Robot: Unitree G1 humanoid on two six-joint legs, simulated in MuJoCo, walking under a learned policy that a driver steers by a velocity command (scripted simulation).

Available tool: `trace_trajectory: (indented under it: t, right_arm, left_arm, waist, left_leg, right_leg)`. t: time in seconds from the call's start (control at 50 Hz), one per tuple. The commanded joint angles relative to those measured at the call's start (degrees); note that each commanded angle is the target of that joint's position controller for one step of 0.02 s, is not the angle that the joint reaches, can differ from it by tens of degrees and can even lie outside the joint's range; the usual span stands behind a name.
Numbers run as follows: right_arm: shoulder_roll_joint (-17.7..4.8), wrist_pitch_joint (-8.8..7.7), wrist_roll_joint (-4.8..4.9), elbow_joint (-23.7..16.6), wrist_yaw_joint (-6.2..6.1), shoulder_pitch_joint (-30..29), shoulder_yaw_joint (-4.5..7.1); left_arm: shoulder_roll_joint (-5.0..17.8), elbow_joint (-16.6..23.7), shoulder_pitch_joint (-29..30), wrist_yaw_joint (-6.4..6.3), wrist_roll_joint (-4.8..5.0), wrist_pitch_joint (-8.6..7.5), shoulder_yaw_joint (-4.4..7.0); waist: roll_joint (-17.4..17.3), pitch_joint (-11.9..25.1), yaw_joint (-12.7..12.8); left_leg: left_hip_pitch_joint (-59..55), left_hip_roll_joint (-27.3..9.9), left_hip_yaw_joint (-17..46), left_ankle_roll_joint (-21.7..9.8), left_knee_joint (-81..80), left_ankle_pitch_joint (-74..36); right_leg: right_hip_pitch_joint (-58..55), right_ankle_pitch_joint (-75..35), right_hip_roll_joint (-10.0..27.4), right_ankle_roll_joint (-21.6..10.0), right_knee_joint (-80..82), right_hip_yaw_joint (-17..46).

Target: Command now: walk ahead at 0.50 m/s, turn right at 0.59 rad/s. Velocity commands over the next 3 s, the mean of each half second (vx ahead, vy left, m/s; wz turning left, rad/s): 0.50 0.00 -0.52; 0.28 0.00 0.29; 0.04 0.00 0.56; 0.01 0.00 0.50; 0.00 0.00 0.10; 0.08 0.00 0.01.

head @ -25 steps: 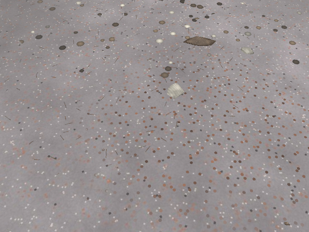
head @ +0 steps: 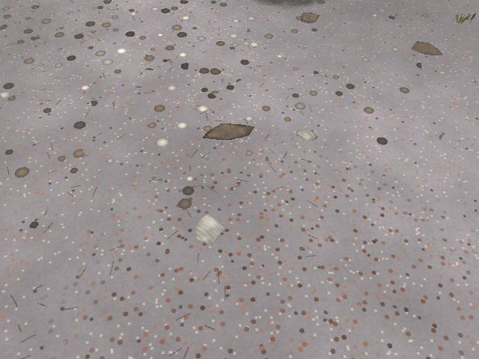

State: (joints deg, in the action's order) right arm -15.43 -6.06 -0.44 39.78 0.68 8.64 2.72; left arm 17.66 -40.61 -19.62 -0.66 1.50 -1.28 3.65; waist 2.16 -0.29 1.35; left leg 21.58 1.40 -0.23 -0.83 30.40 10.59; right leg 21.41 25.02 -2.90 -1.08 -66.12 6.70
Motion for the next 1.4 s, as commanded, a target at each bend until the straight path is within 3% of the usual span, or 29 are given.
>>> trace_trajectory:
  t: [0.02, 0.12, 0.24, 0.32, 0.36, 0.4, 0.42, 0.44, 0.46, 0.48, 0.52, 0.56, 0.64, 0.7, 0.8, 0.88, 0.9, 0.92, 0.94, 0.96, 1.0, 1.08, 1.16, 1.26, 1.32, 1.34, 1.36, 1.38, 1.4]
  right_arm:
    - [-6.1, 0.10, -0.48, -1.2, -0.61, 4.9, 1.78]
    - [-7.9, -0.55, 0.03, 1.5, -0.75, 5.7, 2.61]
    - [-10.3, 0.51, 0.42, 4.0, -1.13, 6.9, 3.03]
    - [-12.2, 1.69, 1.48, 5.9, -1.09, 9.3, 3.58]
    - [-13.8, 2.31, 2.11, 6.2, -1.32, 9.5, 4.03]
    - [-14.4, 2.92, 2.54, 6.5, -1.63, 8.9, 3.99]
    - [-12.2, 2.59, 1.57, 6.1, -1.77, 9.4, 2.98]
    - [-3.4, 1.45, -0.78, 3.5, -0.52, 16.6, -0.19]
    - [-8.1, -0.18, 1.38, 4.9, 0.24, 13.1, 0.46]
    - [-11.3, -0.69, 3.91, 2.7, 0.50, 5.7, 1.59]
    - [-9.8, -0.59, 2.54, 2.7, -0.05, 3.2, 1.24]
    - [-8.7, 1.14, 2.26, 4.4, -0.03, 7.6, 1.39]
    - [-6.1, 3.20, 1.62, 4.8, -0.82, 6.9, 1.28]
    - [-3.8, 2.76, 0.95, 3.8, -0.09, 3.6, 0.61]
    - [-4.6, 2.80, 0.85, 0.0, 2.20, -1.7, 0.94]
    - [-8.4, 3.00, 0.30, 0.1, 3.14, 6.9, 3.19]
    - [-11.9, 2.84, 0.04, 0.9, 2.21, 11.6, 4.55]
    - [-17.7, 3.04, -0.27, -0.2, 0.87, 12.1, 5.69]
    - [-17.3, 2.97, -1.02, -2.2, 0.94, 11.7, 4.99]
    - [-14.0, 3.33, -0.48, -3.9, 1.18, 8.6, 4.42]
    - [-9.5, 4.32, 1.52, -4.6, 0.52, 2.8, 3.22]
    - [-10.0, 5.90, -0.05, -6.2, -0.91, -0.1, 3.55]
    - [-11.4, 6.81, 0.61, -6.8, -2.37, 0.2, 4.29]
    - [-11.0, 8.15, 0.62, -7.7, -2.46, -0.2, 4.39]
    - [-10.4, 8.89, 1.39, -8.2, -2.50, -1.4, 4.23]
    - [-9.1, 9.01, 1.61, -8.2, -2.59, -0.2, 3.86]
    - [-6.3, 8.95, 1.42, -8.8, -2.42, 1.7, 3.19]
    - [-8.9, 8.14, 1.40, -10.3, -2.18, 0.5, 4.07]
    - [-12.5, 7.77, 0.68, -8.8, -2.00, 2.4, 5.29]
  left_arm:
    - [6.2, 6.5, 4.1, 0.33, -0.25, -0.77, 1.91]
    - [2.4, 8.2, 6.7, 0.87, -0.21, 0.26, 1.07]
    - [0.8, 10.0, 15.1, 2.67, -0.23, -0.62, 0.14]
    - [1.2, 12.2, 19.7, 4.00, 0.04, -0.68, 0.20]
    - [2.7, 12.5, 18.0, 4.18, -0.40, -0.48, 1.02]
    - [6.3, 9.6, 5.7, 3.56, -0.59, -0.15, 3.30]
    - [9.5, 6.9, -4.1, 2.47, -0.48, 0.33, 4.89]
    - [16.1, 6.4, -4.1, 1.76, -0.27, -0.11, 5.39]
    - [11.2, 7.4, -6.9, 1.90, -0.52, -0.69, 4.04]
    - [9.0, 6.6, -4.1, 2.22, -1.25, -1.41, 3.09]
    - [5.6, 5.9, 3.1, 2.18, -1.30, -2.17, 1.90]
    - [4.0, 5.6, 6.1, 2.12, -2.22, -3.16, 1.38]
    - [4.4, 2.9, 8.0, 1.50, -2.80, -4.78, 1.59]
    - [4.8, 2.0, 9.1, 0.44, -2.88, -4.39, 1.54]
    - [6.8, -0.5, 6.8, -1.02, -1.58, -2.18, 2.33]
    - [7.4, -0.1, 9.7, -2.38, -0.17, 0.14, 2.86]
    - [6.6, 0.0, 7.8, -2.43, -0.61, 0.17, 2.50]
    - [1.9, 1.8, 3.1, -1.89, -3.58, -0.22, 0.99]
    - [1.8, 2.0, 0.6, -0.80, -3.21, -0.73, 0.13]
    - [5.9, 1.3, 3.5, -0.09, -1.29, -0.74, 1.06]
    - [5.5, 1.9, 9.0, -0.88, -1.34, 0.24, 1.19]
    - [3.7, 1.5, 7.9, -1.83, -1.96, 1.65, 1.08]
    - [3.2, 1.3, 9.4, -2.08, -1.87, 1.53, 0.77]
    - [3.8, 1.8, 11.0, -1.24, -1.39, 0.38, 1.11]
    - [4.0, 0.8, 7.5, -0.39, -1.10, -0.73, 1.67]
    - [6.1, 0.4, 6.0, -0.42, -1.58, -0.86, 2.41]
    - [11.1, 1.2, 6.5, -0.77, -2.93, -0.47, 3.46]
    - [12.2, 1.2, 7.7, -0.62, -4.80, -0.20, 3.77]
    - [8.8, 3.2, 11.1, -0.87, -4.49, -0.40, 2.85]
  waist:
    - [-8.5, 0.5, -3.5]
    - [-7.1, -1.1, -3.0]
    - [-5.6, -2.9, -5.7]
    - [-5.7, -4.6, -6.3]
    - [-7.2, -2.4, -4.1]
    - [-6.7, 4.7, 3.8]
    - [-3.4, 9.7, 8.2]
    - [13.1, 16.1, 1.4]
    - [6.9, 25.1, 5.9]
    - [3.8, 15.5, 6.8]
    - [0.1, 5.8, 2.3]
    - [2.5, 3.9, -1.4]
    - [0.2, -0.9, -3.0]
    - [1.2, -0.8, -2.0]
    - [1.7, 0.2, 0.4]
    - [1.6, 4.2, -4.9]
    - [-3.5, 7.5, -6.7]
    - [-17.3, 12.7, -2.9]
    - [-17.6, 23.5, -2.5]
    - [-8.8, 23.0, -4.6]
    - [-1.9, 10.8, -2.6]
    - [-8.2, 7.0, 0.0]
    - [-8.8, 9.1, -1.3]
    - [-11.6, 7.5, -2.6]
    - [-11.9, 6.9, -0.3]
    - [-9.5, 6.9, -0.1]
    - [3.3, 6.4, -2.2]
    - [16.0, 3.8, -2.5]
    - [10.4, 3.6, -3.0]
  left_leg:
    - [-18.0, -16.5, 19.4, -8.1, -16.6, 3.8]
    - [-16.5, -16.6, 8.6, -10.2, -20.9, -7.6]
    - [-19.0, -15.2, -3.1, -8.2, -21.2, -14.6]
    - [-24.4, -17.1, -6.5, -6.8, -18.8, -21.1]
    - [-26.3, -17.4, -8.5, -5.9, -12.6, -39.3]
    - [-23.0, -15.9, -10.8, -4.3, 3.8, -50.4]
    - [-10.7, -13.9, -11.1, -2.4, 18.3, -37.9]
    - [15.3, -4.2, -8.9, 1.1, 40.5, 17.8]
    - [19.5, -2.1, 3.6, 0.7, 48.7, 23.6]
    - [23.8, -4.7, 4.1, -0.2, 49.6, 19.0]
    - [20.2, -9.2, 3.7, -0.3, 41.2, 10.5]
    - [13.0, -10.7, 4.7, 0.6, 38.5, 6.2]
    - [13.7, -8.6, 5.4, 3.5, 30.5, 0.3]
    - [9.4, -6.9, 2.3, 3.4, 16.0, -12.7]
    - [10.3, -5.4, 0.2, 1.5, 5.8, -14.2]
    - [0.7, -0.6, -3.3, -2.8, 0.4, -6.8]
    - [-8.7, -0.8, 0.2, -5.1, -4.0, -22.8]
    - [-25.3, -14.1, 18.8, -13.3, 0.4, -52.0]
    - [-34.9, -23.2, 39.6, -24.2, -4.3, -48.5]
    - [-31.9, -20.8, 34.3, -22.1, -6.7, -36.7]
    - [-18.2, -15.5, 25.1, -16.0, -9.8, -18.5]
    - [-4.5, -9.7, 20.1, -13.0, -12.9, -12.4]
    - [-4.5, -8.8, 21.5, -12.0, -12.2, -4.6]
    - [-4.7, -8.1, 26.7, -10.6, -11.5, 3.8]
    - [-4.1, -6.3, 28.1, -8.5, -8.1, 1.4]
    - [-0.8, -3.7, 26.2, -6.1, -4.6, 5.1]
    - [7.2, 2.7, 17.1, -2.5, 7.3, 16.3]
    - [14.1, 7.6, 8.9, 0.3, 21.0, 24.8]
    - [14.0, 4.1, 10.4, 2.0, 31.0, 22.3]
  right_leg:
    - [20.2, -6.6, 7.6, 0.8, -3.8, 1.1]
    - [21.6, -11.6, 9.2, 2.0, 4.1, -0.7]
    - [18.5, -26.0, 8.4, 1.4, 21.8, -5.2]
    - [16.9, -22.6, 7.0, -1.2, 28.6, -8.4]
    - [10.8, -16.7, 3.7, -3.6, 30.0, -11.1]
    - [-7.5, -17.7, -0.6, -7.2, 34.8, -12.6]
    - [-25.1, -20.1, 2.4, -9.5, 35.3, -6.2]
    - [-46.3, -15.1, 20.3, -19.7, 37.6, 24.9]
    - [-47.1, -7.6, 25.4, -22.4, 46.3, 38.8]
    - [-40.3, -11.5, 23.3, -18.8, 47.6, 28.5]
    - [-23.9, -21.6, 18.8, -14.8, 49.1, 14.3]
    - [-15.0, -25.0, 17.2, -14.4, 53.6, 8.2]
    - [-9.8, -43.4, 15.6, -12.4, 56.0, -4.5]
    - [-9.2, -46.6, 12.0, -9.4, 55.4, -13.1]
    - [-18.8, -48.1, 16.1, -8.4, 50.4, -13.9]
    - [-20.4, -56.4, 15.5, -4.9, 32.3, -15.1]
    - [-16.2, -48.3, 10.8, -1.4, 20.0, -16.5]
    - [2.0, -6.3, 2.6, 3.2, 0.1, -16.2]
    - [12.6, 16.8, -4.5, 4.8, -13.6, -4.6]
    - [14.6, 12.7, -0.4, 3.7, -15.7, 1.0]
    - [16.8, 4.7, 3.4, 3.3, -8.2, -0.7]
    - [7.6, -0.8, 2.7, 4.6, 6.6, -2.5]
    - [5.6, -5.5, 2.2, 6.0, 15.3, -1.3]
    - [2.6, -6.2, 1.2, 5.2, 24.8, -0.9]
    - [-4.9, -11.8, 0.8, 3.0, 39.0, -2.4]
    - [-10.2, -14.4, 5.1, 1.2, 44.2, 0.2]
    - [-14.4, -16.1, 17.9, -4.4, 48.4, 12.8]
    - [-10.3, -24.0, 25.3, -12.6, 51.1, 24.2]
    - [-9.8, -26.7, 25.3, -13.6, 49.7, 21.2]
